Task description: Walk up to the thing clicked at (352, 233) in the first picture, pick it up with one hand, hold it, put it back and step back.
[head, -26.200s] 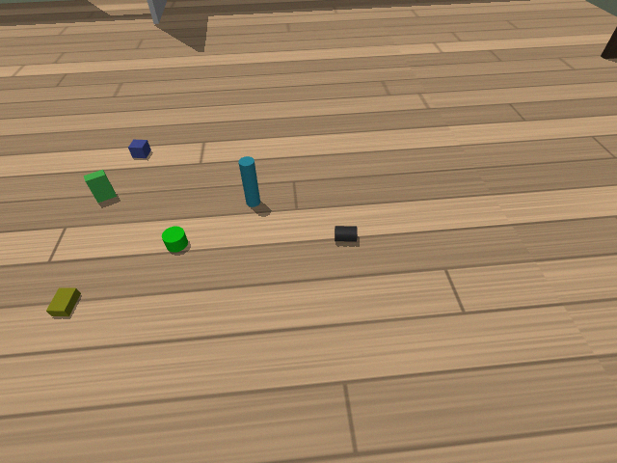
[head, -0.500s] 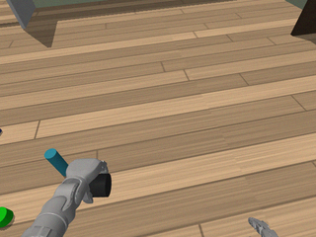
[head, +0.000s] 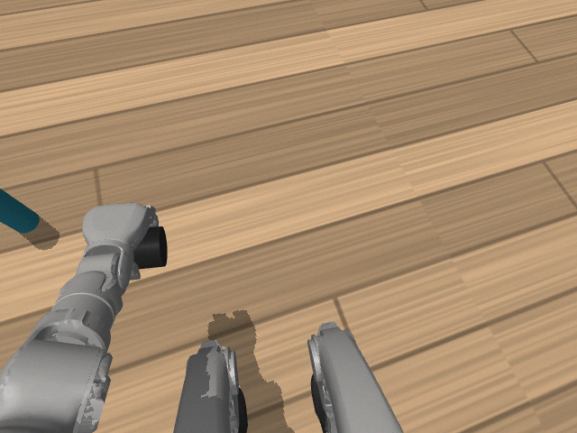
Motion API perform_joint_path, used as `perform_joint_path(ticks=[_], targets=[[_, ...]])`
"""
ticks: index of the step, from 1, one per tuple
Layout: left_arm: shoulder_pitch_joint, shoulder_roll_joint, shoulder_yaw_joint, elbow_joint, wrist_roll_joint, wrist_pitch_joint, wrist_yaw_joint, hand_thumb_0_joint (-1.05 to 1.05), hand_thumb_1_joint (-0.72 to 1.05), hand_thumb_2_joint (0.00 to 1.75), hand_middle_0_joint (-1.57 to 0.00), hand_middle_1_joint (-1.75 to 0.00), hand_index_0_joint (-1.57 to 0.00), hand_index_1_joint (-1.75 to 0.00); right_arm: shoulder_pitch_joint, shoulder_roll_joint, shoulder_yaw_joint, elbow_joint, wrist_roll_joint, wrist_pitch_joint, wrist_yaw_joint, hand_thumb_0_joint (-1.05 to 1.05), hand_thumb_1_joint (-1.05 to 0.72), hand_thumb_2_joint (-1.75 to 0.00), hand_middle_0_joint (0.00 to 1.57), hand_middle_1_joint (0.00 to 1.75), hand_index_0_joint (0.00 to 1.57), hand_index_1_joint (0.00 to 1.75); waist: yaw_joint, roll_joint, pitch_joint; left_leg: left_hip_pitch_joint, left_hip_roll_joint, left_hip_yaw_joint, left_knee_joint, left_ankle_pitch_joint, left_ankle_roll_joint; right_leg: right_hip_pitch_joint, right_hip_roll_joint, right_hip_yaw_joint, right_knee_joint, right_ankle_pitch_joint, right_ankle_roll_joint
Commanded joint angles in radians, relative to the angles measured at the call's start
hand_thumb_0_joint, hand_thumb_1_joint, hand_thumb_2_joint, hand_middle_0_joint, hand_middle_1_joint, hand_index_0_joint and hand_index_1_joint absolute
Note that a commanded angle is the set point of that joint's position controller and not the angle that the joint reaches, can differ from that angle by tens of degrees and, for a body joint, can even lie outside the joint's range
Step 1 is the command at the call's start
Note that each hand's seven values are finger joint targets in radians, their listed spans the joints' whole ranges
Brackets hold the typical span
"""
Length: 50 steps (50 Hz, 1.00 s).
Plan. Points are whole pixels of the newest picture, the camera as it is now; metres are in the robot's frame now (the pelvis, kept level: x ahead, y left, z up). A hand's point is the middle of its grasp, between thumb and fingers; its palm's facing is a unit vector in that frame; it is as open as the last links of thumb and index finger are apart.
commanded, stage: crouch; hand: left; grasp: from above
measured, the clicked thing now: (134, 249) +0.44 +0.21 -0.14
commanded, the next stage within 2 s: lower in 1.18 s
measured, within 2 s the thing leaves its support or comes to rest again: neither
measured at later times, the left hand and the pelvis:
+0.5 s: hand (155, 263) +0.46 +0.22 -0.29, palm faces -0.46 +0.01 -0.89, open 9.4 cm; pelvis +0.00 +0.00 -0.13, yaw -2 degrees
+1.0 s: hand (163, 263) +0.48 +0.22 -0.36, palm faces -0.46 +0.01 -0.89, open 9.4 cm; pelvis -0.01 +0.00 -0.20, yaw -4 degrees
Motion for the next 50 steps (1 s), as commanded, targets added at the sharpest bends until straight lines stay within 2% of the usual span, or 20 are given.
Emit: perform_joint_path(ticks=[1, 4, 6, 7, 9, 10, 13, 18, 20, 21, 27, 30, 33, 36, 40, 43, 45, 47, 49, 50], targets=[[-0.408, 0.292, 0.077, -0.139, 0.003, -0.004, 0.034, 0.0, 0.69, 0.52, -1.06, -0.45, -1.08, -0.44, 0.079, -0.191, -0.052, -0.08, -0.014, -0.043, -0.005, 0.0, -0.89, -0.9, 0.2, 0.3, 0.2, 0.3, -0.008, 0.059, -0.557, 0.231, -0.022, -0.009, -0.108, 0.032, 0.016, 0.161, 0.005, -0.048, -0.108, 0.058, -0.067], [-0.392, 0.298, 0.083, -0.087, 0.016, -0.023, 0.029, 0.0, 0.72, 0.54, -1.08, -0.47, -1.11, -0.45, 0.092, -0.192, -0.043, -0.078, -0.021, -0.052, 0.01, 0.0, -0.9, -0.9, 0.2, 0.3, 0.2, 0.3, -0.032, 0.026, -0.575, 0.162, -0.024, -0.015, -0.028, 0.043, 0.022, 0.103, 0.006, -0.059, -0.041, 0.07, -0.064], [-0.451, 0.328, 0.097, -0.116, 0.021, -0.041, 0.033, 0.0, 0.72, 0.58, -1.09, -0.48, -1.11, -0.47, 0.097, -0.194, -0.039, -0.069, -0.026, -0.06, 0.02, 0.0, -0.9, -0.9, 0.2, 0.3, 0.2, 0.3, -0.034, 0.082, -0.631, 0.151, -0.027, -0.01, 0.018, 0.071, 0.021, 0.066, 0.006, -0.059, 0.001, 0.092, -0.065], [-0.448, 0.305, 0.094, -0.106, 0.022, -0.046, 0.031, 0.0, 0.74, 0.61, -1.09, -0.51, -1.11, -0.49, 0.112, -0.2, -0.038, -0.063, -0.032, -0.065, 0.027, 0.0, -0.9, -0.9, 0.2, 0.3, 0.2, 0.3, -0.051, 0.082, -0.631, 0.181, -0.021, -0.032, 0.03, 0.092, 0.017, 0.012, 0.002, -0.071, 0.027, 0.1, -0.065], [-0.514, 0.344, 0.106, -0.157, 0.033, -0.061, 0.039, 0.0, 0.73, 0.61, -1.11, -0.49, -1.12, -0.48, 0.11, -0.203, -0.039, -0.06, -0.033, -0.067, 0.035, 0.0, -0.9, -0.9, 0.2, 0.3, 0.2, 0.3, -0.039, 0.166, -0.687, 0.205, -0.021, -0.033, 0.05, 0.105, 0.008, -0.03, 0.005, -0.077, 0.067, 0.102, -0.073], [-0.466, 0.331, 0.107, -0.105, 0.041, -0.06, 0.041, 0.0, 0.74, 0.59, -1.11, -0.49, -1.13, -0.48, 0.122, -0.207, -0.041, -0.056, -0.037, -0.068, 0.042, 0.0, -0.9, -0.9, 0.2, 0.3, 0.2, 0.3, -0.044, 0.144, -0.674, 0.203, -0.02, -0.035, 0.067, 0.114, 0.01, -0.041, 0.003, -0.081, 0.073, 0.109, -0.069], [-0.52, 0.326, 0.11, -0.127, 0.039, -0.066, 0.054, 0.0, 0.72, 0.6, -1.09, -0.51, -1.1, -0.49, 0.127, -0.207, -0.037, -0.039, -0.047, -0.074, 0.056, 0.0, -0.9, -0.9, 0.2, 0.3, 0.2, 0.3, -0.065, 0.163, -0.697, 0.173, -0.02, -0.032, 0.122, 0.133, 0.011, -0.076, 0.001, -0.087, 0.114, 0.131, -0.065], [-0.522, 0.345, 0.123, -0.112, 0.046, -0.066, 0.06, 0.0, 0.72, 0.63, -1.09, -0.52, -1.1, -0.51, 0.135, -0.211, -0.034, -0.03, -0.057, -0.076, 0.082, 0.0, -0.91, -0.9, 0.2, 0.3, 0.2, 0.3, -0.064, 0.185, -0.741, 0.174, -0.018, -0.021, 0.212, 0.256, 0.014, -0.087, 0.004, -0.092, 0.177, 0.226, -0.062], [-0.548, 0.349, 0.117, -0.098, 0.059, -0.073, 0.061, 0.0, 0.69, 0.64, -1.07, -0.52, -1.08, -0.51, 0.135, -0.213, -0.031, -0.029, -0.061, -0.072, 0.089, 0.0, -0.91, -0.9, 0.2, 0.3, 0.2, 0.3, -0.079, 0.189, -0.707, 0.122, -0.016, -0.015, 0.235, 0.224, 0.015, -0.105, 0.008, -0.095, 0.197, 0.212, -0.062], [-0.523, 0.371, 0.132, -0.074, 0.061, -0.074, 0.064, 0.0, 0.68, 0.62, -1.07, -0.5, -1.08, -0.49, 0.13, -0.213, -0.028, -0.026, -0.061, -0.072, 0.092, 0.0, -0.91, -0.9, 0.2, 0.3, 0.2, 0.3, -0.068, 0.183, -0.678, 0.102, -0.016, -0.017, 0.237, 0.212, 0.014, -0.121, 0.005, -0.094, 0.206, 0.202, -0.061], [-0.569, 0.412, 0.149, -0.058, 0.071, -0.087, 0.078, 0.0, 0.71, 0.62, -1.08, -0.51, -1.09, -0.5, 0.129, -0.218, -0.017, -0.029, -0.074, -0.068, 0.112, 0.0, -0.91, -0.9, 0.2, 0.3, 0.2, 0.3, -0.083, 0.183, -0.702, 0.028, -0.013, -0.002, 0.323, 0.23, 0.025, -0.1, 0.017, -0.093, 0.259, 0.244, -0.054], [-0.564, 0.392, 0.135, -0.005, 0.077, -0.094, 0.075, 0.0, 0.68, 0.6, -1.06, -0.51, -1.07, -0.5, 0.129, -0.221, -0.016, -0.019, -0.079, -0.066, 0.12, 0.0, -0.91, -0.9, 0.2, 0.3, 0.2, 0.3, -0.098, 0.183, -0.643, -0.021, -0.013, 0.002, 0.349, 0.198, 0.028, -0.137, 0.022, -0.093, 0.273, 0.224, -0.052], [-0.569, 0.442, 0.159, -0.003, 0.085, -0.093, 0.082, 0.0, 0.68, 0.59, -1.06, -0.5, -1.07, -0.49, 0.123, -0.224, -0.012, -0.027, -0.078, -0.059, 0.125, 0.0, -0.91, -0.9, 0.2, 0.3, 0.2, 0.3, -0.075, 0.201, -0.676, -0.04, -0.015, 0.002, 0.355, 0.17, 0.023, -0.143, 0.026, -0.101, 0.304, 0.196, -0.057], [-0.601, 0.408, 0.135, 0.037, 0.083, -0.095, 0.085, 0.0, 0.7, 0.61, -1.07, -0.52, -1.08, -0.51, 0.12, -0.222, -0.006, -0.02, -0.081, -0.059, 0.129, 0.0, -0.91, -0.9, 0.2, 0.3, 0.2, 0.3, -0.107, 0.192, -0.62, -0.084, -0.013, -0.006, 0.371, 0.125, 0.023, -0.194, 0.03, -0.112, 0.326, 0.161, -0.059], [-0.608, 0.446, 0.148, 0.068, 0.092, -0.093, 0.085, 0.0, 0.67, 0.56, -1.05, -0.48, -1.06, -0.47, 0.121, -0.237, 0.001, -0.016, -0.082, -0.058, 0.127, 0.0, -0.91, -0.9, 0.2, 0.3, 0.2, 0.3, -0.103, 0.227, -0.612, -0.078, -0.012, -0.021, 0.374, 0.104, 0.014, -0.246, 0.025, -0.128, 0.365, 0.135, -0.064], [-0.655, 0.455, 0.143, 0.049, 0.085, -0.096, 0.084, 0.0, 0.68, 0.58, -1.06, -0.48, -1.07, -0.47, 0.124, -0.247, 0.011, -0.017, -0.084, -0.058, 0.127, 0.0, -0.91, -0.9, 0.2, 0.3, 0.2, 0.3, -0.119, 0.222, -0.616, -0.095, -0.011, -0.025, 0.395, 0.09, 0.017, -0.261, 0.028, -0.135, 0.379, 0.13, -0.063], [-0.626, 0.45, 0.139, 0.092, 0.087, -0.095, 0.08, 0.0, 0.68, 0.55, -1.06, -0.47, -1.07, -0.46, 0.133, -0.247, 0.021, -0.012, -0.089, -0.06, 0.129, 0.0, -0.91, -0.9, 0.2, 0.3, 0.2, 0.3, -0.129, 0.215, -0.584, -0.108, -0.011, -0.024, 0.41, 0.092, 0.017, -0.265, 0.025, -0.136, 0.386, 0.133, -0.06], [-0.676, 0.522, 0.169, 0.049, 0.096, -0.101, 0.085, 0.0, 0.68, 0.56, -1.07, -0.45, -1.08, -0.45, 0.139, -0.259, 0.026, -0.01, -0.087, -0.059, 0.126, 0.0, -0.91, -0.9, 0.2, 0.3, 0.2, 0.3, -0.117, 0.248, -0.638, -0.107, -0.012, -0.018, 0.431, 0.108, 0.018, -0.256, 0.025, -0.134, 0.402, 0.149, -0.06], [-0.626, 0.474, 0.146, 0.096, 0.096, -0.098, 0.082, 0.0, 0.7, 0.56, -1.08, -0.46, -1.09, -0.45, 0.143, -0.253, 0.038, -0.016, -0.092, -0.062, 0.132, 0.0, -0.91, -0.9, 0.2, 0.3, 0.2, 0.3, -0.134, 0.23, -0.586, -0.122, -0.011, -0.027, 0.432, 0.101, 0.015, -0.277, 0.026, -0.143, 0.411, 0.14, -0.06], [-0.661, 0.496, 0.153, 0.068, 0.098, -0.101, 0.085, 0.0, 0.68, 0.59, -1.08, -0.46, -1.08, -0.46, 0.143, -0.261, 0.039, -0.008, -0.09, -0.06, 0.129, 0.0, -0.91, -0.9, 0.2, 0.3, 0.2, 0.3, -0.129, 0.241, -0.594, -0.125, -0.01, -0.025, 0.441, 0.099, 0.017, -0.287, 0.028, -0.144, 0.413, 0.143, -0.06]])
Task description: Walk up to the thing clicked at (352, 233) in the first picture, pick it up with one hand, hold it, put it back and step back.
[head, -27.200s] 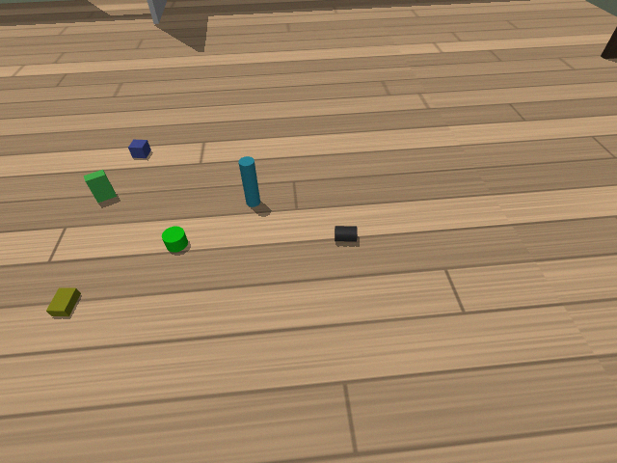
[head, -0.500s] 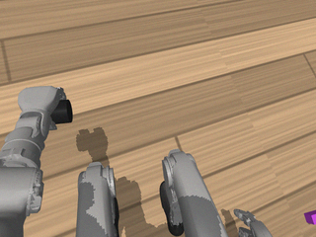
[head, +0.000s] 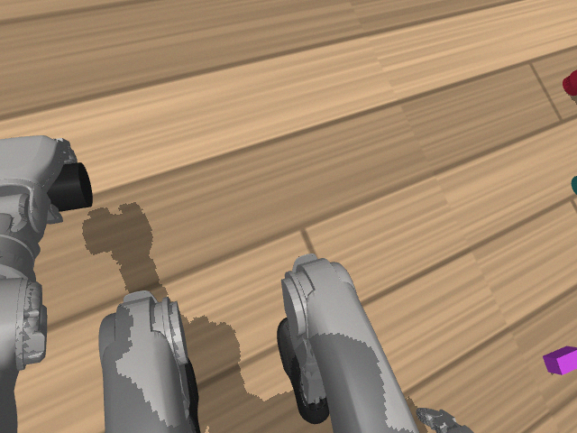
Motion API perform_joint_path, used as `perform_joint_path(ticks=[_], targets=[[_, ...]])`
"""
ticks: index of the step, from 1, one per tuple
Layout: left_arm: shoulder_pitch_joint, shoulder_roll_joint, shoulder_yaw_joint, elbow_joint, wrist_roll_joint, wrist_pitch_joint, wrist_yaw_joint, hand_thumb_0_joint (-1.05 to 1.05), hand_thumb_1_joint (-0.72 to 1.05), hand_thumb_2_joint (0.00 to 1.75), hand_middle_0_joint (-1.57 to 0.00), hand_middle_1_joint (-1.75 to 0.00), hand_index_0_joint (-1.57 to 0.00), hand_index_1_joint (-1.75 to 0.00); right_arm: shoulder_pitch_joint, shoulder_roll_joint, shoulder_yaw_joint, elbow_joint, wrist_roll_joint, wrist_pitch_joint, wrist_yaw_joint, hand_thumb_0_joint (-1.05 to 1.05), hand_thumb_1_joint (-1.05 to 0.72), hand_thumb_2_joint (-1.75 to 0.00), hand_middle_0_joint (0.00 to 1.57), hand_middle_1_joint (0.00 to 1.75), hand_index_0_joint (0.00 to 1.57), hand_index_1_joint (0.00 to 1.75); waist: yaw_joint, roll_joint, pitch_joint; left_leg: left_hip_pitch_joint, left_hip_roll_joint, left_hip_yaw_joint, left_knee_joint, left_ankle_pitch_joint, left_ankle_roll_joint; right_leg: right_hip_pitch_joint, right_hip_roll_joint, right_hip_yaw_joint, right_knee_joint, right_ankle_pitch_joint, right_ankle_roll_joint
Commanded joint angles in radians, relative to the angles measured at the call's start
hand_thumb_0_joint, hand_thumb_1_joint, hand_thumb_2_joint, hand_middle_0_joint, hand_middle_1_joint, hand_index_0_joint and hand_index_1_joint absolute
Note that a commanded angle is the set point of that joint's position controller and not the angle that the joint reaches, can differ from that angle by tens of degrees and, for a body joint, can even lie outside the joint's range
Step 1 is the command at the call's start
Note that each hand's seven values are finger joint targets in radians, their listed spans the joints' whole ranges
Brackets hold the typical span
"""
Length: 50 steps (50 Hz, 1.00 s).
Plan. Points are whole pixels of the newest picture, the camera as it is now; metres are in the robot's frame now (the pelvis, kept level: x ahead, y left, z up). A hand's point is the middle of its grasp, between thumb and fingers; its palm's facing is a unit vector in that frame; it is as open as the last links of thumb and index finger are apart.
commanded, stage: crouch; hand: left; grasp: from above
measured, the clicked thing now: (50, 189) +0.49 +0.26 -0.20
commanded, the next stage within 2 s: lower in 0.18 s
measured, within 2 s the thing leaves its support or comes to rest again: neither
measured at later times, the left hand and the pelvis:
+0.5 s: hand (49, 192) +0.49 +0.27 -0.20, palm faces -0.47 -0.03 -0.88, open 9.4 cm; pelvis +0.00 +0.00 -0.03, yaw -2 degrees
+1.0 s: hand (66, 198) +0.50 +0.26 -0.26, palm faces -0.47 -0.04 -0.88, open 9.4 cm; pelvis +0.00 +0.00 -0.06, yaw -4 degrees
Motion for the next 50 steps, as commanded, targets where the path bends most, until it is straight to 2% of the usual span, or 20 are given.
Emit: perform_joint_path(ticks=[1, 2, 5, 7, 9, 13, 14, 20, 24, 26, 29, 30, 34, 36, 38, 41, 45, 46, 47, 50], targets=[[-0.377, 0.252, 0.031, -0.14, -0.002, -0.002, 0.047, 0.0, 0.69, 0.58, -1.09, -0.44, -1.09, -0.44, 0.227, -0.259, -0.065, -0.008, -0.006, -0.009, -0.01, 0.0, -0.91, -0.9, 0.2, 0.3, 0.2, 0.3, -0.027, 0.289, -0.704, 0.528, -0.004, 0.05, -0.213, 0.223, 0.029, 0.35, 0.011, -0.075, -0.207, 0.257, -0.064], [-0.388, 0.271, 0.036, -0.161, -0.007, -0.003, 0.048, 0.0, 0.68, 0.56, -1.08, -0.44, -1.08, -0.44, 0.222, -0.261, -0.063, -0.011, -0.003, -0.009, -0.01, 0.0, -0.91, -0.9, 0.2, 0.3, 0.2, 0.3, -0.013, 0.294, -0.737, 0.53, -0.003, 0.052, -0.209, 0.231, 0.03, 0.363, 0.015, -0.076, -0.202, 0.266, -0.064], [-0.359, 0.258, 0.031, -0.122, -0.002, 0.001, 0.047, 0.0, 0.69, 0.57, -1.09, -0.44, -1.09, -0.44, 0.225, -0.261, -0.052, -0.012, -0.01, -0.009, -0.006, 0.0, -0.91, -0.91, 0.2, 0.3, 0.2, 0.3, -0.028, 0.291, -0.689, 0.506, -0.003, 0.051, -0.195, 0.216, 0.03, 0.346, 0.014, -0.082, -0.192, 0.254, -0.063], [-0.412, 0.296, 0.042, -0.16, -0.004, -0.008, 0.051, 0.0, 0.69, 0.59, -1.09, -0.45, -1.09, -0.45, 0.224, -0.268, -0.049, -0.009, -0.009, -0.01, -0.007, 0.0, -0.91, -0.9, 0.2, 0.3, 0.2, 0.3, -0.029, 0.302, -0.721, 0.483, -0.005, 0.059, -0.177, 0.214, 0.034, 0.365, 0.018, -0.079, -0.189, 0.261, -0.06], [-0.357, 0.284, 0.037, -0.102, -0.006, -0.002, 0.049, 0.0, 0.71, 0.58, -1.1, -0.45, -1.1, -0.45, 0.228, -0.267, -0.04, -0.01, -0.012, -0.012, -0.003, 0.0, -0.91, -0.9, 0.2, 0.3, 0.2, 0.3, -0.031, 0.268, -0.667, 0.445, -0.004, 0.061, -0.17, 0.202, 0.037, 0.366, 0.017, -0.081, -0.191, 0.252, -0.057], [-0.423, 0.322, 0.044, -0.162, -0.01, -0.011, 0.05, 0.0, 0.73, 0.57, -1.11, -0.45, -1.11, -0.45, 0.22, -0.275, -0.038, -0.01, -0.009, -0.01, -0.004, 0.0, -0.91, -0.9, 0.2, 0.3, 0.2, 0.3, -0.028, 0.312, -0.719, 0.458, -0.003, 0.058, -0.158, 0.212, 0.035, 0.369, 0.022, -0.086, -0.17, 0.262, -0.06], [-0.37, 0.295, 0.028, -0.109, 0.0, -0.004, 0.046, 0.0, 0.71, 0.6, -1.12, -0.45, -1.11, -0.45, 0.217, -0.27, -0.032, -0.009, -0.011, -0.007, -0.003, 0.0, -0.91, -0.91, 0.2, 0.3, 0.2, 0.3, -0.027, 0.297, -0.697, 0.451, -0.004, 0.057, -0.159, 0.216, 0.033, 0.368, 0.024, -0.089, -0.166, 0.264, -0.061], [-0.375, 0.285, 0.009, -0.054, -0.01, -0.011, 0.044, 0.0, 0.72, 0.57, -1.13, -0.43, -1.13, -0.43, 0.207, -0.275, -0.014, -0.009, -0.017, -0.007, -0.001, 0.0, -0.91, -0.9, 0.2, 0.3, 0.2, 0.3, -0.051, 0.252, -0.634, 0.387, -0.001, 0.049, -0.125, 0.195, 0.04, 0.348, 0.032, -0.1, -0.149, 0.254, -0.058], [-0.398, 0.306, 0.005, -0.039, 0.004, -0.022, 0.051, 0.0, 0.72, 0.57, -1.12, -0.44, -1.12, -0.45, 0.199, -0.287, -0.003, -0.013, -0.018, -0.012, -0.001, 0.0, -0.91, -0.9, 0.2, 0.3, 0.2, 0.3, -0.063, 0.293, -0.622, 0.402, 0.0, 0.037, -0.11, 0.203, 0.032, 0.307, 0.032, -0.115, -0.115, 0.254, -0.063], [-0.409, 0.326, 0.013, -0.044, 0.006, -0.029, 0.057, 0.0, 0.72, 0.56, -1.12, -0.45, -1.12, -0.45, 0.2, -0.289, 0.001, -0.018, -0.024, -0.016, 0.0, 0.0, -0.91, -0.9, 0.2, 0.3, 0.2, 0.3, -0.066, 0.283, -0.606, 0.375, -0.001, 0.041, -0.098, 0.186, 0.037, 0.315, 0.034, -0.112, -0.12, 0.245, -0.059], [-0.415, 0.355, 0.034, -0.069, 0.012, -0.033, 0.078, 0.0, 0.74, 0.53, -1.13, -0.44, -1.13, -0.43, 0.196, -0.294, 0.008, -0.02, -0.029, -0.017, -0.001, 0.0, -0.91, -0.9, 0.2, 0.3, 0.2, 0.3, -0.047, 0.329, -0.638, 0.406, 0.0, 0.042, -0.098, 0.202, 0.031, 0.314, 0.033, -0.117, -0.103, 0.255, -0.061], [-0.409, 0.357, 0.039, -0.054, 0.019, -0.03, 0.082, 0.0, 0.76, 0.54, -1.13, -0.46, -1.14, -0.45, 0.197, -0.3, 0.006, -0.025, -0.032, -0.021, 0.0, 0.0, -0.91, -0.9, 0.2, 0.3, 0.2, 0.3, -0.064, 0.337, -0.631, 0.419, 0.002, 0.034, -0.093, 0.203, 0.028, 0.291, 0.032, -0.126, -0.093, 0.251, -0.063], [-0.411, 0.337, 0.028, -0.045, 0.022, -0.025, 0.097, 0.0, 0.76, 0.57, -1.14, -0.47, -1.14, -0.47, 0.201, -0.302, 0.011, -0.021, -0.037, -0.027, 0.006, 0.0, -0.91, -0.9, 0.2, 0.3, 0.2, 0.3, -0.082, 0.353, -0.623, 0.429, 0.006, 0.024, -0.077, 0.227, 0.025, 0.272, 0.034, -0.135, -0.074, 0.276, -0.063], [-0.408, 0.353, 0.034, -0.033, 0.023, -0.022, 0.1, 0.0, 0.76, 0.57, -1.14, -0.47, -1.14, -0.47, 0.204, -0.316, 0.013, -0.024, -0.038, -0.031, 0.007, 0.0, -0.91, -0.9, 0.2, 0.3, 0.2, 0.3, -0.086, 0.354, -0.599, 0.417, 0.005, 0.021, -0.072, 0.22, 0.025, 0.255, 0.031, -0.138, -0.071, 0.268, -0.065], [-0.414, 0.377, 0.038, -0.062, 0.025, -0.021, 0.108, 0.0, 0.72, 0.55, -1.1, -0.43, -1.1, -0.43, 0.199, -0.308, 0.022, -0.023, -0.042, -0.033, 0.009, 0.0, -0.9, -0.9, 0.2, 0.3, 0.2, 0.3, -0.074, 0.367, -0.643, 0.411, 0.006, 0.029, -0.057, 0.227, 0.03, 0.302, 0.038, -0.129, -0.076, 0.285, -0.059], [-0.382, 0.353, 0.037, -0.011, 0.014, -0.014, 0.115, 0.0, 0.72, 0.57, -1.1, -0.44, -1.1, -0.43, 0.206, -0.311, 0.031, -0.025, -0.047, -0.039, 0.015, 0.0, -0.9, -0.9, 0.2, 0.3, 0.2, 0.3, -0.091, 0.329, -0.585, 0.371, 0.005, 0.024, -0.054, 0.211, 0.031, 0.293, 0.036, -0.138, -0.074, 0.271, -0.059], [-0.371, 0.381, 0.038, -0.002, 0.013, -0.015, 0.117, 0.0, 0.72, 0.58, -1.1, -0.45, -1.1, -0.45, 0.202, -0.325, 0.041, -0.032, -0.048, -0.049, 0.021, 0.0, -0.9, -0.9, 0.2, 0.3, 0.2, 0.3, -0.096, 0.333, -0.585, 0.372, 0.011, 0.02, -0.029, 0.233, 0.031, 0.31, 0.042, -0.14, -0.067, 0.292, -0.059], [-0.393, 0.404, 0.049, -0.047, 0.012, -0.02, 0.123, 0.0, 0.72, 0.58, -1.1, -0.44, -1.1, -0.44, 0.203, -0.323, 0.045, -0.031, -0.049, -0.049, 0.021, 0.0, -0.9, -0.9, 0.2, 0.3, 0.2, 0.3, -0.095, 0.343, -0.625, 0.387, 0.012, 0.017, -0.035, 0.248, 0.031, 0.34, 0.043, -0.142, -0.067, 0.308, -0.055], [-0.385, 0.416, 0.059, -0.016, 0.011, -0.02, 0.127, 0.0, 0.74, 0.58, -1.11, -0.44, -1.12, -0.44, 0.201, -0.335, 0.046, -0.037, -0.049, -0.049, 0.02, 0.0, -0.9, -0.9, 0.2, 0.3, 0.2, 0.3, -0.096, 0.333, -0.601, 0.364, 0.01, 0.017, -0.027, 0.244, 0.031, 0.323, 0.041, -0.145, -0.067, 0.299, -0.058], [-0.376, 0.404, 0.048, -0.02, 0.016, -0.024, 0.129, 0.0, 0.75, 0.58, -1.12, -0.44, -1.12, -0.44, 0.196, -0.333, 0.053, -0.036, -0.053, -0.053, 0.026, 0.0, -0.9, -0.9, 0.2, 0.3, 0.2, 0.3, -0.101, 0.367, -0.588, 0.39, 0.014, 0.01, -0.034, 0.246, 0.024, 0.311, 0.045, -0.152, -0.059, 0.296, -0.062]])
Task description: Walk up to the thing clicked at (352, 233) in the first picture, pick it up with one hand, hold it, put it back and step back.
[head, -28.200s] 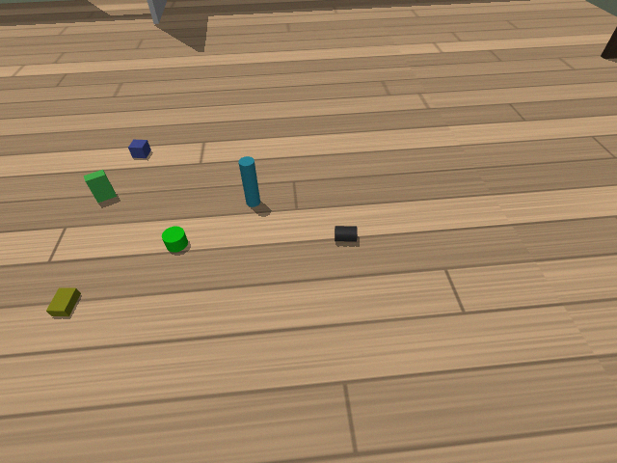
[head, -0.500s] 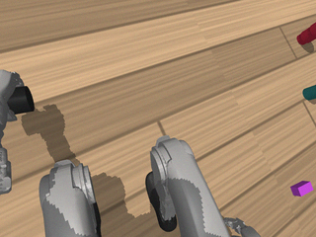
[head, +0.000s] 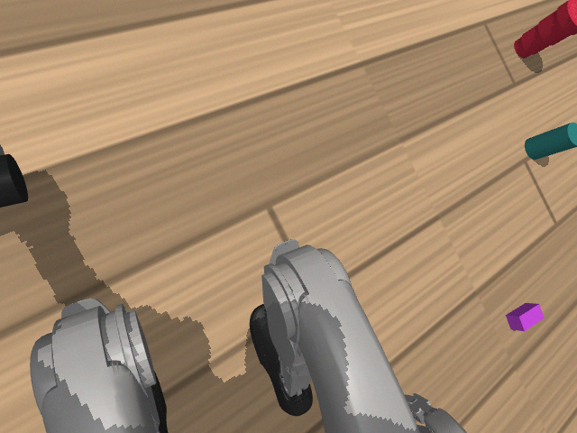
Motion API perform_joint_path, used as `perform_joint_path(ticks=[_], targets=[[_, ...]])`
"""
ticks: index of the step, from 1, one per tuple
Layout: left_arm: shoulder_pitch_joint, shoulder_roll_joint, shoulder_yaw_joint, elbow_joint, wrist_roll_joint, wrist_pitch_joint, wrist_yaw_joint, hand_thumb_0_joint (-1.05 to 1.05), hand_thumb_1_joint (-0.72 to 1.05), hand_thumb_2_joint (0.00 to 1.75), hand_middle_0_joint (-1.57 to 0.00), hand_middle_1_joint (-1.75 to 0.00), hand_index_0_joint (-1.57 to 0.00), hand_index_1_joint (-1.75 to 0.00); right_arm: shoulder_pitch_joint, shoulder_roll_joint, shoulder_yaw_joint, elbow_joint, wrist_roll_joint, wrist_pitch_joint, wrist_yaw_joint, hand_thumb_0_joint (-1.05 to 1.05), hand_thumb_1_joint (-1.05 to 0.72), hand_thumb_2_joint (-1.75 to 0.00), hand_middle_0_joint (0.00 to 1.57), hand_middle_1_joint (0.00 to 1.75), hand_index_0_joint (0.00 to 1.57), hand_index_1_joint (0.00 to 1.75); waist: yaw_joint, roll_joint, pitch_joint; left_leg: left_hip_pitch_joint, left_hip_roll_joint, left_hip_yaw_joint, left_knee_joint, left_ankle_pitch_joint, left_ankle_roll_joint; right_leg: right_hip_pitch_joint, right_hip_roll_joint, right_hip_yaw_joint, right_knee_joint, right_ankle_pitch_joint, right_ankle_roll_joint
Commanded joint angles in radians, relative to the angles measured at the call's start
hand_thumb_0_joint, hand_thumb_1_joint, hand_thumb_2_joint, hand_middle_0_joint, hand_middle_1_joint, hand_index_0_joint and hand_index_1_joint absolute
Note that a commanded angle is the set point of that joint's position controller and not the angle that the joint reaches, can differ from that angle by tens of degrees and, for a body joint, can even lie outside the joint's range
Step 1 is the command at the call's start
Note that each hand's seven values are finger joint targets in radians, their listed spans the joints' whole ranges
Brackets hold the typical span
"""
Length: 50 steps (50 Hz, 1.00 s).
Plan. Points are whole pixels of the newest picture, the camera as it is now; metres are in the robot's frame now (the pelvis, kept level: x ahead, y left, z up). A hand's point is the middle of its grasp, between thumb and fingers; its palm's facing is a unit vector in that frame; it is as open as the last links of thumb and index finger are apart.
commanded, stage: rest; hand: left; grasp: from above
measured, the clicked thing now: out of the picture +0.49 +0.30 -0.24
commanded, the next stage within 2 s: open in 1.22 s
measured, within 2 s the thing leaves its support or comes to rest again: rests again in 1.54 s
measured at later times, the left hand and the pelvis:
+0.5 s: hand out of the picture +0.48 +0.30 -0.24, palm faces -0.46 -0.10 -0.88, open 9.3 cm; pelvis +0.00 +0.00 -0.01, yaw -2 degrees
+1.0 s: hand out of the picture +0.48 +0.30 -0.25, palm faces -0.46 -0.10 -0.88, open 9.2 cm; pelvis +0.00 +0.00 -0.01, yaw -3 degrees
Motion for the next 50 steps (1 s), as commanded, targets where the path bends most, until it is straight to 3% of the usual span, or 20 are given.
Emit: perform_joint_path(ticks=[1, 3, 4, 7, 10, 14, 16, 17, 18, 20, 23, 27, 28, 29, 32, 40, 43, 47, 48, 50], targets=[[-0.341, 0.27, 0.041, -0.154, -0.005, -0.007, 0.059, 0.0, 0.76, 0.57, -1.12, -0.44, -1.13, -0.44, 0.23, -0.309, -0.082, 0.004, -0.006, -0.005, -0.008, 0.0, -0.89, -0.9, 0.2, 0.3, 0.2, 0.3, -0.031, 0.431, -0.734, 0.526, 0.013, 0.077, -0.236, 0.274, 0.026, 0.404, 0.023, -0.097, -0.204, 0.289, -0.075], [-0.319, 0.247, 0.026, -0.119, -0.001, -0.005, 0.064, 0.0, 0.75, 0.57, -1.12, -0.44, -1.12, -0.43, 0.227, -0.303, -0.075, 0.002, -0.011, -0.008, -0.004, 0.0, -0.9, -0.9, 0.2, 0.3, 0.2, 0.3, -0.042, 0.427, -0.711, 0.513, 0.014, 0.077, -0.231, 0.272, 0.027, 0.414, 0.026, -0.098, -0.202, 0.294, -0.073], [-0.317, 0.279, 0.044, -0.135, 0.005, -0.007, 0.071, 0.0, 0.76, 0.58, -1.13, -0.44, -1.13, -0.44, 0.225, -0.307, -0.078, 0.003, -0.008, -0.007, -0.004, 0.0, -0.9, -0.9, 0.2, 0.3, 0.2, 0.3, -0.03, 0.441, -0.734, 0.537, 0.016, 0.072, -0.239, 0.28, 0.025, 0.414, 0.028, -0.1, -0.198, 0.3, -0.073], [-0.297, 0.281, 0.059, -0.075, 0.012, -0.005, 0.076, 0.0, 0.75, 0.59, -1.12, -0.45, -1.12, -0.45, 0.236, -0.326, -0.077, 0.005, -0.019, -0.016, 0.0, 0.0, -0.9, -0.9, 0.2, 0.3, 0.2, 0.3, -0.059, 0.42, -0.639, 0.497, 0.016, 0.073, -0.221, 0.263, 0.026, 0.38, 0.027, -0.104, -0.202, 0.282, -0.077], [-0.318, 0.302, 0.068, -0.104, 0.013, -0.013, 0.085, 0.0, 0.79, 0.55, -1.14, -0.43, -1.15, -0.42, 0.224, -0.327, -0.07, -0.002, -0.026, -0.018, 0.0, 0.0, -0.9, -0.9, 0.2, 0.3, 0.2, 0.3, -0.051, 0.46, -0.679, 0.534, 0.019, 0.066, -0.225, 0.269, 0.021, 0.392, 0.028, -0.11, -0.199, 0.285, -0.078], [-0.322, 0.305, 0.063, -0.076, 0.014, -0.017, 0.086, 0.0, 0.79, 0.57, -1.14, -0.44, -1.15, -0.44, 0.233, -0.341, -0.064, -0.001, -0.034, -0.031, 0.007, 0.0, -0.9, -0.9, 0.2, 0.3, 0.2, 0.3, -0.082, 0.435, -0.629, 0.501, 0.021, 0.065, -0.2, 0.261, 0.026, 0.394, 0.03, -0.113, -0.207, 0.287, -0.074], [-0.308, 0.344, 0.083, -0.091, 0.018, -0.021, 0.095, 0.0, 0.8, 0.54, -1.14, -0.43, -1.15, -0.42, 0.235, -0.347, -0.056, -0.001, -0.039, -0.034, 0.008, 0.0, -0.9, -0.9, 0.2, 0.3, 0.2, 0.3, -0.07, 0.447, -0.66, 0.518, 0.023, 0.064, -0.203, 0.284, 0.024, 0.433, 0.03, -0.115, -0.207, 0.302, -0.073], [-0.317, 0.301, 0.05, -0.073, 0.011, -0.023, 0.092, 0.0, 0.8, 0.52, -1.14, -0.43, -1.16, -0.42, 0.214, -0.343, -0.053, -0.013, -0.037, -0.04, 0.01, 0.0, -0.9, -0.9, 0.2, 0.3, 0.2, 0.3, -0.076, 0.442, -0.627, 0.5, 0.021, 0.061, -0.204, 0.251, 0.022, 0.403, 0.03, -0.116, -0.204, 0.273, -0.079], [-0.304, 0.346, 0.073, -0.08, 0.012, -0.025, 0.097, 0.0, 0.81, 0.51, -1.14, -0.44, -1.15, -0.42, 0.218, -0.346, -0.054, 0.0, -0.039, -0.039, 0.011, 0.0, -0.9, -0.9, 0.2, 0.3, 0.2, 0.3, -0.067, 0.454, -0.65, 0.508, 0.026, 0.059, -0.208, 0.249, 0.023, 0.418, 0.034, -0.118, -0.207, 0.273, -0.075], [-0.305, 0.325, 0.061, -0.065, 0.014, -0.025, 0.095, 0.0, 0.83, 0.51, -1.15, -0.43, -1.17, -0.41, 0.226, -0.353, -0.051, -0.006, -0.041, -0.046, 0.015, 0.0, -0.9, -0.9, 0.2, 0.3, 0.2, 0.3, -0.084, 0.44, -0.617, 0.498, 0.025, 0.058, -0.201, 0.248, 0.023, 0.404, 0.032, -0.121, -0.203, 0.27, -0.074], [-0.313, 0.358, 0.067, -0.071, 0.013, -0.028, 0.102, 0.0, 0.85, 0.52, -1.18, -0.42, -1.19, -0.4, 0.219, -0.356, -0.042, -0.003, -0.041, -0.051, 0.015, 0.0, -0.9, -0.9, 0.2, 0.3, 0.2, 0.3, -0.084, 0.436, -0.614, 0.488, 0.029, 0.058, -0.19, 0.239, 0.028, 0.418, 0.035, -0.119, -0.209, 0.274, -0.072], [-0.293, 0.354, 0.066, -0.056, 0.014, -0.027, 0.112, 0.0, 0.86, 0.48, -1.17, -0.41, -1.19, -0.39, 0.222, -0.364, -0.039, -0.005, -0.046, -0.06, 0.022, 0.0, -0.9, -0.9, 0.2, 0.3, 0.2, 0.3, -0.088, 0.463, -0.615, 0.529, 0.03, 0.044, -0.205, 0.267, 0.017, 0.409, 0.036, -0.134, -0.196, 0.287, -0.073], [-0.283, 0.37, 0.071, -0.051, 0.012, -0.024, 0.116, 0.0, 0.84, 0.48, -1.16, -0.4, -1.18, -0.39, 0.217, -0.358, -0.034, -0.002, -0.045, -0.06, 0.023, 0.0, -0.9, -0.9, 0.2, 0.3, 0.2, 0.3, -0.077, 0.453, -0.62, 0.512, 0.031, 0.046, -0.202, 0.256, 0.021, 0.425, 0.04, -0.13, -0.199, 0.286, -0.071], [-0.295, 0.346, 0.053, -0.06, 0.013, -0.026, 0.116, 0.0, 0.84, 0.49, -1.18, -0.39, -1.19, -0.38, 0.207, -0.369, -0.034, -0.02, -0.046, -0.063, 0.024, 0.0, -0.9, -0.9, 0.2, 0.3, 0.2, 0.3, -0.086, 0.449, -0.607, 0.508, 0.028, 0.046, -0.2, 0.255, 0.019, 0.41, 0.037, -0.135, -0.202, 0.279, -0.075], [-0.29, 0.385, 0.07, -0.058, 0.013, -0.023, 0.129, 0.0, 0.83, 0.49, -1.16, -0.39, -1.17, -0.38, 0.205, -0.365, -0.026, -0.007, -0.047, -0.067, 0.026, 0.0, -0.9, -0.9, 0.2, 0.3, 0.2, 0.3, -0.079, 0.458, -0.624, 0.515, 0.033, 0.043, -0.201, 0.248, 0.022, 0.428, 0.044, -0.132, -0.202, 0.283, -0.071], [-0.284, 0.347, 0.034, -0.012, 0.002, -0.017, 0.132, 0.0, 0.82, 0.48, -1.17, -0.37, -1.18, -0.36, 0.188, -0.372, -0.015, -0.017, -0.044, -0.086, 0.036, 0.0, -0.9, -0.9, 0.2, 0.3, 0.2, 0.3, -0.101, 0.442, -0.569, 0.507, 0.039, 0.031, -0.195, 0.247, 0.021, 0.396, 0.046, -0.141, -0.199, 0.281, -0.071], [-0.284, 0.378, 0.052, -0.014, 0.001, -0.019, 0.143, 0.0, 0.83, 0.44, -1.17, -0.36, -1.18, -0.34, 0.189, -0.378, -0.014, -0.011, -0.045, -0.088, 0.037, 0.0, -0.9, -0.9, 0.2, 0.3, 0.2, 0.3, -0.096, 0.467, -0.582, 0.525, 0.039, 0.025, -0.205, 0.259, 0.015, 0.409, 0.043, -0.146, -0.196, 0.292, -0.072], [-0.296, 0.379, 0.045, -0.025, 0.004, -0.021, 0.144, 0.0, 0.82, 0.48, -1.18, -0.35, -1.18, -0.35, 0.19, -0.372, -0.004, -0.017, -0.047, -0.09, 0.04, 0.0, -0.9, -0.9, 0.2, 0.3, 0.2, 0.3, -0.103, 0.45, -0.597, 0.509, 0.041, 0.031, -0.196, 0.263, 0.023, 0.447, 0.048, -0.139, -0.204, 0.307, -0.065], [-0.303, 0.356, 0.025, -0.022, -0.002, -0.022, 0.142, 0.0, 0.84, 0.46, -1.18, -0.35, -1.19, -0.35, 0.183, -0.369, 0.0, -0.02, -0.045, -0.096, 0.042, 0.0, -0.9, -0.9, 0.2, 0.3, 0.2, 0.3, -0.109, 0.461, -0.581, 0.511, 0.041, 0.031, -0.192, 0.264, 0.022, 0.434, 0.047, -0.139, -0.201, 0.307, -0.066], [-0.292, 0.381, 0.039, -0.009, 0.003, -0.019, 0.145, 0.0, 0.83, 0.47, -1.19, -0.34, -1.19, -0.34, 0.191, -0.379, 0.001, -0.016, -0.047, -0.098, 0.044, 0.0, -0.9, -0.9, 0.2, 0.3, 0.2, 0.3, -0.115, 0.46, -0.573, 0.521, 0.042, 0.027, -0.189, 0.273, 0.02, 0.428, 0.046, -0.143, -0.197, 0.312, -0.066]])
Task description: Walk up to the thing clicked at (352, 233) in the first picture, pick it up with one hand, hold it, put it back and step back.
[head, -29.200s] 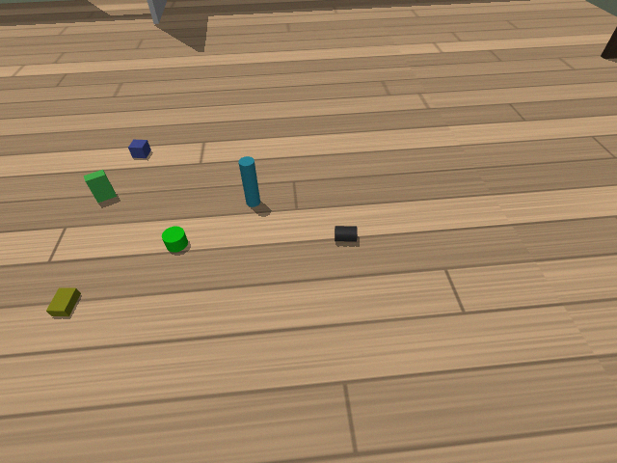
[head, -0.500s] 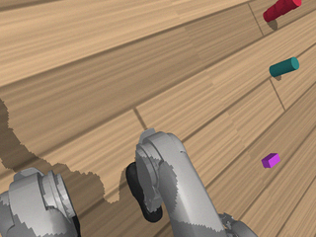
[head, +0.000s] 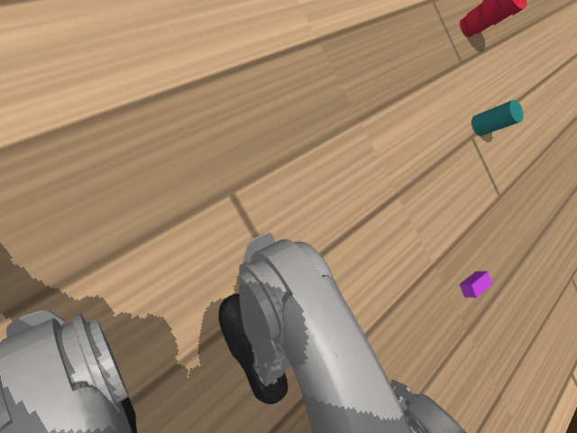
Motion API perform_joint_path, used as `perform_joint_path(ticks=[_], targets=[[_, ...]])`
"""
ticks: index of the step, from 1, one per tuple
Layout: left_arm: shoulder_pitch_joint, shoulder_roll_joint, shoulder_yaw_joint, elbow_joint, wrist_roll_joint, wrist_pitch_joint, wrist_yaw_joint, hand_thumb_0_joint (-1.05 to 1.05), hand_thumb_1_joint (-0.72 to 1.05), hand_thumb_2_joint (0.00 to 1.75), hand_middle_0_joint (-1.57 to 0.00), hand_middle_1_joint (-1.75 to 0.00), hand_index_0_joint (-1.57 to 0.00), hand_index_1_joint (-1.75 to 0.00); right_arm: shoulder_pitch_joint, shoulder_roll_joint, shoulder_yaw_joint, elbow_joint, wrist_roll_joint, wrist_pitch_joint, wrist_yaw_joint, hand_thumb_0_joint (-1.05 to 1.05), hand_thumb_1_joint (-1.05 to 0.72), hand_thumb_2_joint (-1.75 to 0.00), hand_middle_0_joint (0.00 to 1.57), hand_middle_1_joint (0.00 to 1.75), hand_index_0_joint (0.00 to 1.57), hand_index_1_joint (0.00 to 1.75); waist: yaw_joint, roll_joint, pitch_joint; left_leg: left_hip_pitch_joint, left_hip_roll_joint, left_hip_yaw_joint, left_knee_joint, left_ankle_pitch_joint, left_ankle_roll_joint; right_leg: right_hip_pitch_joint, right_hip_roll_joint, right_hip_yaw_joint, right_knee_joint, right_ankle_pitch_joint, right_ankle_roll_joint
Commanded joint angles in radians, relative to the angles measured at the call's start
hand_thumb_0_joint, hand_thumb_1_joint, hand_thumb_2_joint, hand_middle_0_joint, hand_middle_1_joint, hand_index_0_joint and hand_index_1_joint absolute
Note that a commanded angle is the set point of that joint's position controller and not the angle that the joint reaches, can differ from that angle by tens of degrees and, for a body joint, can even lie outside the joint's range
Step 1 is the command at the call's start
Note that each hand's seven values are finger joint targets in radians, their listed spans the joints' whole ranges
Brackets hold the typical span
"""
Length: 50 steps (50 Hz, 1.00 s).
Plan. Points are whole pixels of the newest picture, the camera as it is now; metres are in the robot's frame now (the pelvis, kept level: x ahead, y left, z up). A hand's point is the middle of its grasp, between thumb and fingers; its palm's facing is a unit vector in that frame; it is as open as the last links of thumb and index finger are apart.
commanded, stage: rest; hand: left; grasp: from above
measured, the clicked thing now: out of the picture +0.47 +0.32 -0.28
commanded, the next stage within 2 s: open in 0.22 s
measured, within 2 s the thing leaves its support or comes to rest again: rests again in 0.54 s
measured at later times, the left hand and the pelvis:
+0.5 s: hand out of the picture +0.46 +0.32 -0.25, palm faces -0.46 -0.12 -0.88, open 9.3 cm; pelvis +0.00 +0.00 +0.00, yaw -1 degrees
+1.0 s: hand out of the picture +0.47 +0.32 -0.25, palm faces -0.46 -0.12 -0.88, open 12.4 cm; pelvis +0.00 +0.00 +0.01, yaw -1 degrees
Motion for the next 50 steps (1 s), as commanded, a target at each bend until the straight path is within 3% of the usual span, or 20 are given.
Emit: perform_joint_path(ticks=[1, 3, 5, 6, 7, 8, 12, 13, 16, 21, 24, 27, 28, 31, 38, 39, 41, 44, 49, 50], targets=[[-0.29, 0.205, -0.017, -0.135, -0.013, -0.002, 0.045, 0.0, 0.83, 0.46, -1.19, -0.34, -1.19, -0.34, 0.208, -0.328, -0.088, 0.012, 0.004, -0.005, -0.006, 0.0, -0.9, -0.9, 0.2, 0.3, 0.2, 0.3, -0.05, 0.542, -0.682, 0.515, 0.034, 0.087, -0.247, 0.287, 0.019, 0.4, 0.027, -0.094, -0.197, 0.292, -0.075], [-0.274, 0.234, 0.001, -0.102, -0.012, -0.003, 0.052, 0.0, 0.83, 0.45, -1.18, -0.34, -1.19, -0.33, 0.208, -0.344, -0.092, 0.023, 0.003, -0.003, -0.007, 0.0, -0.9, -0.9, 0.2, 0.3, 0.2, 0.3, -0.053, 0.557, -0.669, 0.528, 0.037, 0.071, -0.254, 0.285, 0.011, 0.371, 0.025, -0.103, -0.186, 0.283, -0.08], [-0.271, 0.23, 0.001, -0.094, -0.012, 0.001, 0.053, 0.0, 0.8, 0.44, -1.16, -0.33, -1.17, -0.33, 0.22, -0.33, -0.086, 0.028, 0.001, -0.003, -0.003, 0.0, -0.9, -0.9, 0.2, 0.3, 0.2, 0.3, -0.059, 0.538, -0.667, 0.518, 0.037, 0.08, -0.249, 0.282, 0.02, 0.402, 0.029, -0.098, -0.192, 0.296, -0.071], [-0.295, 0.204, -0.025, -0.111, -0.014, -0.003, 0.051, 0.0, 0.8, 0.44, -1.17, -0.32, -1.17, -0.31, 0.201, -0.336, -0.083, 0.011, 0.003, -0.006, -0.003, 0.0, -0.9, -0.9, 0.2, 0.3, 0.2, 0.3, -0.06, 0.539, -0.659, 0.504, 0.036, 0.078, -0.25, 0.271, 0.017, 0.384, 0.028, -0.098, -0.193, 0.28, -0.075], [-0.276, 0.244, 0.0, -0.088, -0.016, -0.003, 0.057, 0.0, 0.8, 0.44, -1.17, -0.33, -1.17, -0.32, 0.208, -0.33, -0.078, 0.027, 0.002, -0.005, -0.004, 0.0, -0.9, -0.9, 0.2, 0.3, 0.2, 0.3, -0.056, 0.531, -0.658, 0.486, 0.037, 0.082, -0.246, 0.259, 0.023, 0.409, 0.032, -0.094, -0.198, 0.279, -0.073], [-0.276, 0.221, -0.014, -0.079, -0.018, 0.0, 0.052, 0.0, 0.8, 0.46, -1.17, -0.33, -1.17, -0.33, 0.207, -0.338, -0.08, 0.015, 0.002, -0.008, -0.002, 0.0, -0.9, -0.9, 0.2, 0.3, 0.2, 0.3, -0.065, 0.513, -0.638, 0.481, 0.035, 0.085, -0.238, 0.254, 0.025, 0.39, 0.03, -0.094, -0.202, 0.273, -0.071], [-0.284, 0.25, -0.004, -0.092, -0.014, -0.003, 0.056, 0.0, 0.82, 0.45, -1.18, -0.34, -1.18, -0.33, 0.212, -0.339, -0.073, 0.016, 0.0, -0.009, -0.003, 0.0, -0.9, -0.9, 0.2, 0.3, 0.2, 0.3, -0.063, 0.522, -0.649, 0.498, 0.039, 0.079, -0.25, 0.258, 0.023, 0.401, 0.031, -0.099, -0.202, 0.274, -0.07], [-0.292, 0.227, -0.023, -0.101, -0.014, -0.003, 0.053, 0.0, 0.81, 0.46, -1.17, -0.34, -1.17, -0.34, 0.203, -0.339, -0.073, 0.008, 0.002, -0.011, -0.002, 0.0, -0.9, -0.9, 0.2, 0.3, 0.2, 0.3, -0.069, 0.532, -0.653, 0.505, 0.038, 0.078, -0.249, 0.266, 0.022, 0.4, 0.029, -0.098, -0.2, 0.283, -0.07], [-0.283, 0.243, -0.011, -0.08, -0.017, -0.005, 0.056, 0.0, 0.8, 0.46, -1.17, -0.33, -1.17, -0.34, 0.209, -0.341, -0.066, 0.014, 0.001, -0.01, -0.002, 0.0, -0.9, -0.9, 0.2, 0.3, 0.2, 0.3, -0.074, 0.516, -0.641, 0.489, 0.04, 0.076, -0.244, 0.272, 0.023, 0.41, 0.031, -0.101, -0.202, 0.287, -0.069], [-0.291, 0.248, -0.019, -0.077, -0.021, -0.01, 0.054, 0.0, 0.4, 0.37, -0.77, -0.34, -0.77, -0.34, 0.205, -0.353, -0.062, 0.001, -0.001, -0.012, -0.006, 0.0, -0.89, -0.9, 0.2, 0.3, 0.2, 0.3, -0.076, 0.509, -0.631, 0.474, 0.041, 0.074, -0.239, 0.261, 0.022, 0.405, 0.032, -0.103, -0.209, 0.276, -0.071], [-0.3, 0.257, -0.016, -0.088, -0.015, -0.016, 0.052, 0.0, 0.16, 0.43, -0.67, -0.4, -0.67, -0.4, 0.212, -0.357, -0.061, -0.004, -0.001, -0.014, -0.007, 0.0, -0.89, -0.9, 0.2, 0.3, 0.2, 0.3, -0.083, 0.507, -0.598, 0.465, 0.039, 0.071, -0.247, 0.226, 0.023, 0.387, 0.03, -0.105, -0.212, 0.246, -0.072], [-0.31, 0.274, -0.012, -0.107, -0.02, -0.017, 0.053, 0.0, 0.08, 0.49, -0.6, -0.47, -0.61, -0.46, 0.214, -0.357, -0.056, -0.008, -0.001, -0.019, -0.006, 0.0, -0.89, -0.9, 0.2, 0.3, 0.2, 0.3, -0.079, 0.508, -0.619, 0.47, 0.04, 0.073, -0.243, 0.227, 0.025, 0.403, 0.029, -0.101, -0.215, 0.249, -0.07], [-0.299, 0.228, -0.052, -0.096, -0.026, -0.015, 0.05, 0.0, 0.03, 0.53, -0.57, -0.49, -0.57, -0.49, 0.196, -0.348, -0.054, -0.019, 0.001, -0.022, -0.006, 0.0, -0.89, -0.9, 0.2, 0.3, 0.2, 0.3, -0.075, 0.517, -0.631, 0.49, 0.043, 0.071, -0.258, 0.233, 0.021, 0.41, 0.033, -0.099, -0.214, 0.256, -0.071], [-0.291, 0.277, -0.011, -0.103, -0.024, -0.01, 0.056, 0.0, -0.04, 0.58, -0.51, -0.55, -0.51, -0.55, 0.22, -0.355, -0.057, -0.003, 0.003, -0.021, -0.006, 0.0, -0.9, -0.9, 0.2, 0.3, 0.2, 0.3, -0.068, 0.525, -0.645, 0.503, 0.044, 0.061, -0.259, 0.258, 0.018, 0.407, 0.03, -0.107, -0.206, 0.275, -0.068], [-0.278, 0.256, -0.032, -0.088, -0.027, 0.006, 0.046, 0.0, -0.19, 0.71, -0.39, -0.66, -0.38, -0.67, 0.2, -0.353, -0.056, -0.012, 0.004, -0.015, -0.006, 0.0, -0.9, -0.9, 0.2, 0.3, 0.2, 0.3, -0.075, 0.54, -0.609, 0.486, 0.044, 0.073, -0.258, 0.253, 0.019, 0.406, 0.032, -0.101, -0.212, 0.274, -0.072], [-0.283, 0.275, -0.019, -0.113, -0.026, 0.007, 0.048, 0.0, -0.2, 0.72, -0.38, -0.67, -0.37, -0.68, 0.215, -0.351, -0.055, -0.005, 0.001, -0.013, -0.006, 0.0, -0.89, -0.9, 0.2, 0.3, 0.2, 0.3, -0.072, 0.544, -0.64, 0.499, 0.044, 0.076, -0.255, 0.273, 0.02, 0.434, 0.035, -0.1, -0.217, 0.295, -0.069], [-0.264, 0.252, -0.032, -0.085, -0.033, 0.006, 0.046, 0.0, -0.23, 0.74, -0.35, -0.71, -0.34, -0.71, 0.203, -0.351, -0.054, -0.01, 0.001, -0.012, -0.007, 0.0, -0.89, -0.9, 0.2, 0.3, 0.2, 0.3, -0.069, 0.55, -0.647, 0.505, 0.044, 0.071, -0.265, 0.277, 0.014, 0.431, 0.032, -0.107, -0.213, 0.29, -0.072], [-0.273, 0.277, -0.007, -0.104, -0.031, 0.001, 0.043, 0.0, -0.28, 0.78, -0.29, -0.77, -0.29, -0.77, 0.213, -0.35, -0.049, -0.005, 0.001, -0.004, -0.009, 0.0, -0.89, -0.9, 0.2, 0.3, 0.2, 0.3, -0.068, 0.545, -0.644, 0.509, 0.046, 0.062, -0.255, 0.294, 0.013, 0.417, 0.031, -0.111, -0.208, 0.298, -0.074], [-0.276, 0.256, -0.032, -0.094, -0.039, -0.005, 0.033, 0.0, -0.36, 0.84, -0.23, -0.82, -0.23, -0.83, 0.198, -0.358, -0.054, -0.02, 0.002, -0.007, -0.011, 0.0, -0.89, -0.9, 0.2, 0.3, 0.2, 0.3, -0.079, 0.517, -0.607, 0.464, 0.042, 0.073, -0.256, 0.235, 0.021, 0.42, 0.032, -0.102, -0.225, 0.257, -0.073], [-0.258, 0.276, -0.019, -0.1, -0.041, -0.007, 0.034, 0.0, -0.38, 0.86, -0.21, -0.84, -0.21, -0.84, 0.204, -0.353, -0.054, -0.016, 0.003, -0.006, -0.012, 0.0, -0.89, -0.9, 0.2, 0.3, 0.2, 0.3, -0.071, 0.506, -0.618, 0.476, 0.044, 0.072, -0.264, 0.24, 0.022, 0.439, 0.033, -0.101, -0.227, 0.263, -0.07]])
